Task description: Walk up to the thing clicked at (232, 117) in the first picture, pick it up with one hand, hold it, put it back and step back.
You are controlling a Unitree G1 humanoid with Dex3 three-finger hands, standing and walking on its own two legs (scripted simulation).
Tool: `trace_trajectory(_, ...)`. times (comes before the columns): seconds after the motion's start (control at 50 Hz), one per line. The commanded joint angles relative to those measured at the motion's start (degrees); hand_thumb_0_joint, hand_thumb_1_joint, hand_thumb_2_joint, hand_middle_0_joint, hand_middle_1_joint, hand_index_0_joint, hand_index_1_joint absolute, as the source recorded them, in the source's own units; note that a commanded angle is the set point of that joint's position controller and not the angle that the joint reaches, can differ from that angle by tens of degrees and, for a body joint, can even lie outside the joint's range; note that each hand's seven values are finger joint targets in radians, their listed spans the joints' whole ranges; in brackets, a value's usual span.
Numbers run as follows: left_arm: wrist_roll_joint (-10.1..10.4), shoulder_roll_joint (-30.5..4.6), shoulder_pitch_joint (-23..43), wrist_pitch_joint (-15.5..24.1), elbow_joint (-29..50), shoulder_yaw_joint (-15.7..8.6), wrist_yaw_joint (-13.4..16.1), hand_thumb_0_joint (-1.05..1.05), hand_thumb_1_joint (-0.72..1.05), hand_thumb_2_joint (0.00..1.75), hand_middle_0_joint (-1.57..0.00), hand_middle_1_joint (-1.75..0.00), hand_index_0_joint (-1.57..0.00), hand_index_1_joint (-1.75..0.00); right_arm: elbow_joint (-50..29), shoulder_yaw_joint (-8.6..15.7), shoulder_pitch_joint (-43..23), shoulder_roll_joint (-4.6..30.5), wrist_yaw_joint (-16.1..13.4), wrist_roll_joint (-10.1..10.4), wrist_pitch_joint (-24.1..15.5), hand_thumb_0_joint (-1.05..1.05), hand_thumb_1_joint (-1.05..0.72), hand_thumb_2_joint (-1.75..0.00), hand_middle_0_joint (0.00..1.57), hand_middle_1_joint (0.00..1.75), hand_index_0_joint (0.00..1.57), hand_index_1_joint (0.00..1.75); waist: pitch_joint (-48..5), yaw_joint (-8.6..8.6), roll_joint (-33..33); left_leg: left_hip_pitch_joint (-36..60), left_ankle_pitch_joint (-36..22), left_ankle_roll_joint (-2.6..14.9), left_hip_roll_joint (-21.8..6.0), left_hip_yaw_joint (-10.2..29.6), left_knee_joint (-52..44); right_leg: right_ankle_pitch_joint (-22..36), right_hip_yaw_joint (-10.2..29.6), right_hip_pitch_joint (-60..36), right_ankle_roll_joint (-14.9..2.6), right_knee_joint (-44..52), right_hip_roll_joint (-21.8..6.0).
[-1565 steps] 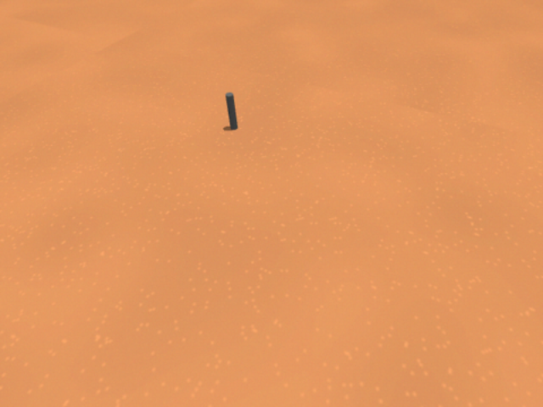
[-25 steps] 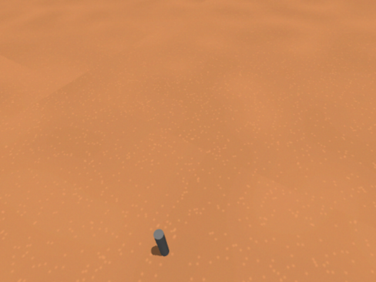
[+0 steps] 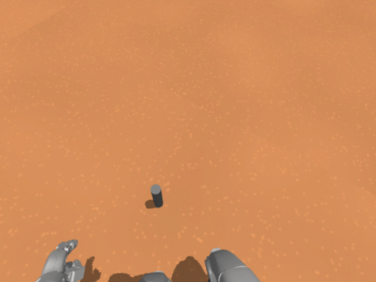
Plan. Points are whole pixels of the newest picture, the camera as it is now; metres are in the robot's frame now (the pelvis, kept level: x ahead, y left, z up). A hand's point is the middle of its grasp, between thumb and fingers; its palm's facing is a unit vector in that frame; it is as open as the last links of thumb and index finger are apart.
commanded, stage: step back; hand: left
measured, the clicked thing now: (157, 196) +0.49 +0.11 -0.65
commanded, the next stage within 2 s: none
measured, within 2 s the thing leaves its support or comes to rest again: neither
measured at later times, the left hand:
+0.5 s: hand out of the picture +0.04 +0.26 -0.13, palm faces -0.05 -0.92 -0.40, open 7.4 cm
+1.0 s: hand out of the picture -0.14 +0.30 -0.17, palm faces -0.12 -0.92 -0.37, open 7.4 cm
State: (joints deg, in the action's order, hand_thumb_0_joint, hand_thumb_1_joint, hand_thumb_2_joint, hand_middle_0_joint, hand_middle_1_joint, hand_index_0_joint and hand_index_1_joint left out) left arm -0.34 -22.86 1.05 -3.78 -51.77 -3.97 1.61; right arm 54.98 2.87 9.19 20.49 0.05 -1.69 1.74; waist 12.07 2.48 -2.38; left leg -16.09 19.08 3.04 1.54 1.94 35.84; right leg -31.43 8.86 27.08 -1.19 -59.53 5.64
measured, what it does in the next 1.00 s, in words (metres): walks backwards: right foot, then left foot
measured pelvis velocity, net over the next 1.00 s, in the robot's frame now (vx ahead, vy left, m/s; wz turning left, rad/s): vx -0.24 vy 0.03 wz -0.12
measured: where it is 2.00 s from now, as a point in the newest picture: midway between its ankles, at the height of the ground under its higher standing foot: outside the picture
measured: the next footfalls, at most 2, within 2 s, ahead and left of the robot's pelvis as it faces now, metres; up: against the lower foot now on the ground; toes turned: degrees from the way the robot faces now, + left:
right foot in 0.28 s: -0.02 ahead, -0.12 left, +0.00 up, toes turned +0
left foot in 0.62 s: -0.10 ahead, +0.14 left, +0.00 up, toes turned -5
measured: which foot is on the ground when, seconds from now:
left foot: down 0.00-0.32, up 0.34-0.60, down 0.62-1.00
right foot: up 0.00-0.26, down 0.28-0.64, up 0.66-1.00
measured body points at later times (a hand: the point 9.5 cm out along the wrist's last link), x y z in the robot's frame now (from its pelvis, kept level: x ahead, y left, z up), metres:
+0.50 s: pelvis -0.09 +0.01 +0.00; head -0.03 +0.00 +0.45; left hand +0.04 +0.31 -0.11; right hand +0.00 -0.31 -0.12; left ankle -0.13 +0.15 -0.66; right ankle -0.06 -0.11 -0.73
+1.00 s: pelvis -0.24 +0.03 +0.00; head -0.17 +0.05 +0.44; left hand -0.14 +0.35 -0.14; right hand -0.14 -0.29 -0.09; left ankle -0.14 +0.14 -0.73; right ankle -0.31 -0.12 -0.68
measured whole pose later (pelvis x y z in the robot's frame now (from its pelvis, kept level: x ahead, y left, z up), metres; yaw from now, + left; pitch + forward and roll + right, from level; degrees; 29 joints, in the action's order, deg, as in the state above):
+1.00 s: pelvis -0.24 +0.03 +0.00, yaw -7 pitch -2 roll -1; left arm -1.5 -23.7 -11.8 -4.7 -47.6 -5.9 -0.1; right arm 45.0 2.5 5.9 20.5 -1.0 -1.7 0.1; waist 11.5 -1.1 -2.9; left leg -21.7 10.1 1.1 -2.4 -1.0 33.7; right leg -29.0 8.0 18.6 2.5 -55.5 3.4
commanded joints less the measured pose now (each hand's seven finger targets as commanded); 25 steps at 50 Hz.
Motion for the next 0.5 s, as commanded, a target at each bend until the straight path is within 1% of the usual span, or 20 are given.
trace_trajectory(0.0, 0.3, -9.6, -5.9, 0.8, 3.3, -2.0, 0.7, 0.00, 0.90, 0.90, -0.20, -0.30, -0.20, -0.30, -7.0, 3.6, -2.8, 14.3, -2.3, -0.1, -1.7, 0.00, -0.90, -0.90, 0.20, 0.30, 0.20, 0.30, -15.9, -2.88, 10.5, 13.7, -43.6, 6.08, -12.5, 10.9, -7.4, 4.1, 1.6, 3.1, 0.32, -8.8, 0.5)
trace_trajectory(0.04, -0.2, -9.3, -5.4, 1.2, 4.3, -2.3, 0.5, 0.00, 0.90, 0.90, -0.20, -0.30, -0.20, -0.30, -6.9, 3.8, 0.9, 13.6, -2.6, 0.2, -1.7, 0.00, -0.90, -0.90, 0.20, 0.30, 0.20, 0.30, -16.3, -1.26, 10.0, 18.0, -44.6, 6.93, -13.2, 12.4, -6.9, 3.4, 0.6, 3.0, 1.77, -3.8, -0.2)
trace_trajectory(0.06, -0.3, -9.1, -4.9, 1.6, 4.9, -2.2, 0.6, 0.00, 0.90, 0.90, -0.20, -0.30, -0.20, -0.30, -7.0, 3.9, 1.8, 13.7, -2.6, 0.3, -1.6, 0.00, -0.90, -0.90, 0.20, 0.30, 0.20, 0.30, -16.5, -0.62, 9.9, 20.4, -44.7, 8.13, -13.9, 12.9, -6.3, 3.1, -0.2, 3.6, 2.18, -0.2, -0.9)
trace_trajectory(0.08, -0.4, -9.0, -4.5, 1.8, 5.5, -2.1, 0.5, 0.00, 0.90, 0.90, -0.20, -0.30, -0.20, -0.30, -7.1, 4.0, 2.6, 13.4, -2.7, 0.5, -1.5, 0.00, -0.90, -0.90, 0.20, 0.30, 0.20, 0.30, -16.6, -0.04, 9.2, 22.2, -44.9, 8.05, -13.8, 12.5, -5.6, 3.2, -0.8, 3.9, 2.31, 3.1, -1.2)
trace_trajectory(0.1, -0.4, -8.9, -4.2, 1.9, 5.6, -2.4, 0.5, 0.00, 0.90, 0.90, -0.20, -0.30, -0.20, -0.30, -7.5, 4.1, 3.0, 14.0, -2.7, 0.6, -1.5, 0.00, -0.90, -0.90, 0.20, 0.30, 0.20, 0.30, -16.4, 0.56, 9.6, 21.2, -45.3, 10.46, -15.6, 13.6, -5.4, 2.2, -1.2, 2.5, 2.47, 4.9, -1.9)
trace_trajectory(0.12, -0.4, -8.8, -4.4, 2.1, 6.0, -2.4, 0.4, 0.00, 0.90, 0.90, -0.20, -0.30, -0.20, -0.30, -7.6, 4.1, 3.4, 14.0, -2.7, 0.5, -1.4, 0.00, -0.90, -0.90, 0.20, 0.30, 0.20, 0.30, -16.3, 0.80, 8.7, 21.1, -45.2, 10.51, -15.4, 13.1, -5.1, 2.1, -2.1, 1.6, 2.29, 7.5, -2.3)
trace_trajectory(0.14, -0.5, -8.4, -4.9, 2.2, 6.2, -2.5, 0.3, 0.00, 0.90, 0.90, -0.20, -0.30, -0.20, -0.30, -7.7, 4.1, 3.3, 14.4, -2.6, 0.6, -1.3, 0.00, -0.90, -0.90, 0.20, 0.30, 0.20, 0.30, -16.8, 0.73, 9.2, 20.7, -44.3, 10.16, -15.4, 12.7, -4.4, 2.9, -3.1, 0.1, 1.82, 11.7, -3.3)
trace_trajectory(0.18, -0.6, -8.0, -8.1, 2.5, 5.6, -2.6, 0.0, 0.00, 0.90, 0.90, -0.20, -0.30, -0.20, -0.30, -8.7, 4.0, 1.0, 15.0, -2.4, 0.9, -1.0, 0.00, -0.90, -0.90, 0.20, 0.30, 0.20, 0.30, -18.3, -0.56, 10.3, 17.3, -41.4, 9.18, -14.8, 11.8, -2.9, 5.3, -5.3, -5.4, 0.81, 19.3, -4.2)
trace_trajectory(0.22, -1.0, -7.4, -11.8, 2.9, 4.2, -2.9, -0.1, 0.00, 0.90, 0.90, -0.20, -0.30, -0.20, -0.30, -9.3, 3.7, -1.4, 15.1, -2.1, 1.3, -0.6, 0.00, -0.90, -0.90, 0.20, 0.30, 0.20, 0.30, -19.0, -2.61, 8.7, 12.4, -35.7, 6.98, -12.9, 9.5, 0.0, 15.0, -6.9, -13.1, -0.54, 31.3, -3.9)
trace_trajectory(0.24, -1.3, -8.2, -12.5, 3.2, 3.7, -3.1, -0.1, 0.00, 0.90, 0.90, -0.20, -0.30, -0.20, -0.30, -9.5, 3.6, -2.0, 14.3, -1.9, 1.6, -0.4, 0.00, -0.90, -0.90, 0.20, 0.30, 0.20, 0.30, -19.2, -2.89, 6.2, 8.5, -30.9, 4.97, -11.0, 8.0, 1.7, 24.3, -5.7, -17.9, -1.56, 35.7, -4.6)
trace_trajectory(0.26, -1.7, -10.7, -12.8, 3.6, 3.7, -3.8, 0.0, 0.00, 0.90, 0.90, -0.20, -0.30, -0.20, -0.30, -9.8, 3.0, -2.7, 13.0, -1.7, 2.3, -0.5, 0.00, -0.90, -0.90, 0.20, 0.30, 0.20, 0.30, -19.9, -3.05, 1.3, 0.4, -21.7, 2.69, -8.2, 6.9, 4.6, 34.1, 2.4, -23.2, -3.76, 33.3, -9.9)
trace_trajectory(0.28, -1.5, -13.8, -11.7, 3.5, 4.5, -4.5, -0.2, 0.00, 0.90, 0.90, -0.20, -0.30, -0.20, -0.30, -10.5, 2.3, -3.4, 11.1, -1.6, 2.5, -0.3, 0.00, -0.90, -0.90, 0.20, 0.30, 0.20, 0.30, -16.6, -3.29, -7.9, -8.6, -4.9, -0.76, -0.4, 3.4, 11.7, 38.1, 12.6, -23.2, -9.05, 36.4, -17.9)
trace_trajectory(0.3, -1.5, -17.2, -8.3, 3.4, 6.6, -4.7, -0.2, 0.00, 0.90, 0.90, -0.20, -0.30, -0.20, -0.30, -10.3, 2.8, -4.3, 11.3, -2.1, 2.2, 0.4, 0.00, -0.90, -0.90, 0.20, 0.30, 0.20, 0.30, -12.8, -4.91, -14.2, -7.4, 17.0, -2.17, 5.0, 2.6, 25.4, 41.6, 22.8, -12.5, -18.40, 40.0, -28.3)
trace_trajectory(0.32, -1.6, -16.4, -6.4, 3.6, 8.1, -4.8, -0.2, 0.00, 0.90, 0.90, -0.20, -0.30, -0.20, -0.30, -9.2, 3.3, -2.4, 12.7, -2.3, 1.6, 0.6, 0.00, -0.90, -0.90, 0.20, 0.30, 0.20, 0.30, -9.8, -3.94, -11.6, -6.1, 18.3, -3.17, 3.5, 6.4, 32.1, 41.9, 23.5, -7.7, -19.30, 39.7, -29.0)
trace_trajectory(0.34, -1.2, -13.5, -6.0, 3.4, 8.6, -4.5, -0.2, 0.00, 0.90, 0.90, -0.20, -0.30, -0.20, -0.30, -8.1, 3.2, -0.7, 13.5, -1.9, 1.7, 0.5, 0.00, -0.90, -0.90, 0.20, 0.30, 0.20, 0.30, -8.1, -2.89, -8.7, -5.6, 15.6, -3.22, 3.3, 7.3, 32.7, 41.2, 18.7, -6.7, -17.39, 39.3, -26.1)
trace_trajectory(0.36, -0.7, -12.0, -4.6, 3.5, 9.4, -4.1, 0.0, 0.00, 0.90, 0.90, -0.20, -0.30, -0.20, -0.30, -7.7, 2.9, 0.2, 13.3, -1.6, 2.3, 0.3, 0.00, -0.90, -0.90, 0.20, 0.30, 0.20, 0.30, -9.1, -2.27, -5.8, -6.4, 13.1, -2.96, 5.0, 7.8, 33.2, 43.2, 11.2, -9.1, -15.13, 37.8, -21.9)
trace_trajectory(0.38, -0.9, -11.1, -3.5, 3.4, 9.6, -4.0, 0.2, 0.00, 0.90, 0.90, -0.20, -0.30, -0.20, -0.30, -7.1, 2.7, 1.2, 12.6, -1.7, 2.3, 0.1, 0.00, -0.90, -0.90, 0.20, 0.30, 0.20, 0.30, -10.1, -1.38, -5.4, -8.5, 11.9, -3.24, 6.0, 7.6, 34.2, 45.2, 8.0, -11.9, -13.65, 36.3, -19.8)
trace_trajectory(0.4, -1.2, -10.6, -3.9, 3.3, 9.8, -4.1, 0.2, 0.00, 0.90, 0.90, -0.20, -0.30, -0.20, -0.30, -7.0, 2.5, 1.4, 12.4, -1.8, 2.2, -0.1, 0.00, -0.90, -0.90, 0.20, 0.30, 0.20, 0.30, -10.8, -1.97, -4.4, -8.3, 10.6, -3.63, 6.4, 6.7, 34.1, 44.2, 5.0, -12.6, -11.92, 35.0, -17.3)
trace_trajectory(0.46, -1.7, -10.0, -7.9, 2.9, 10.3, -3.8, 0.2, 0.00, 0.90, 0.90, -0.20, -0.30, -0.20, -0.30, -8.3, 1.7, 1.0, 11.4, -1.9, 2.2, -0.7, 0.00, -0.90, -0.90, 0.20, 0.30, 0.20, 0.30, -13.1, -4.01, -4.9, -9.4, 10.0, -4.38, 4.5, 3.5, 21.3, 44.4, 3.0, -20.6, -10.82, 32.3, -15.1)
trace_trajectory(0.48, -1.9, -10.3, -8.4, 2.7, 10.7, -3.9, 0.3, 0.00, 0.90, 0.90, -0.20, -0.30, -0.20, -0.30, -8.8, 1.7, 1.5, 11.1, -2.0, 2.1, -0.8, 0.00, -0.90, -0.90, 0.20, 0.30, 0.20, 0.30, -14.4, -3.97, -7.2, -10.2, 10.5, -4.46, 2.7, 3.1, 15.6, 45.2, 3.6, -24.5, -10.68, 31.4, -15.9)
